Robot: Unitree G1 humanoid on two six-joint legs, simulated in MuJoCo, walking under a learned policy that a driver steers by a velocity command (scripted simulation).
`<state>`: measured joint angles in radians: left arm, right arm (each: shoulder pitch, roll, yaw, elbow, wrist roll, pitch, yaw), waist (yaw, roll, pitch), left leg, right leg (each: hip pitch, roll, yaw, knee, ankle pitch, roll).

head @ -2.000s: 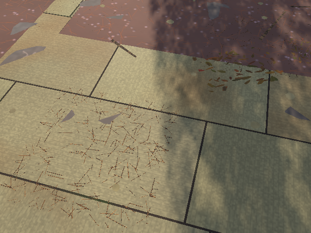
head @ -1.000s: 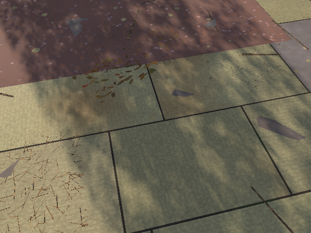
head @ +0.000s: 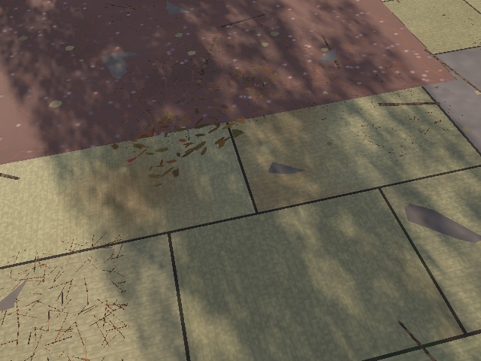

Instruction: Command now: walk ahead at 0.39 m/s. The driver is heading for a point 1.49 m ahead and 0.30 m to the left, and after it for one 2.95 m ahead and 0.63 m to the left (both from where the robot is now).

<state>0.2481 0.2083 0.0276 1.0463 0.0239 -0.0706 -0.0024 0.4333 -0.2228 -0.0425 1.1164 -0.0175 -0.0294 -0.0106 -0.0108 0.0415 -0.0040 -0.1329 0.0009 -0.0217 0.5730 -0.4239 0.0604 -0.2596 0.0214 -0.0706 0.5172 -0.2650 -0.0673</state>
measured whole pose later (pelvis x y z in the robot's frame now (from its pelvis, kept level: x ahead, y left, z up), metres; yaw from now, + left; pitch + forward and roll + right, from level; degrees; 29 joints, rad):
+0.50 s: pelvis +0.26 +0.00 -0.02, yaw -1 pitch +0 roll +0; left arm 0.46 0.17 0.02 1.11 0.01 -0.08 0.01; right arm 0.05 -0.20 -0.04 0.91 -0.03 -0.07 0.01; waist 0.03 -0.01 0.07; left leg -0.44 -0.05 0.13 0.59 -0.15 0.13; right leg -0.08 0.04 -0.01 0.94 -0.44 -0.08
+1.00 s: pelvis +0.54 -0.02 -0.01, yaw +0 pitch +1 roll +1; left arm -0.01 0.17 0.03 0.88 0.03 -0.08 -0.01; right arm 0.49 -0.17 -0.03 1.10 -0.02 -0.09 -0.02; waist -0.06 0.00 0.07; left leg 0.10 -0.05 0.07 0.40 -0.46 0.06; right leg -0.44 0.01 -0.10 0.50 -0.10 -0.12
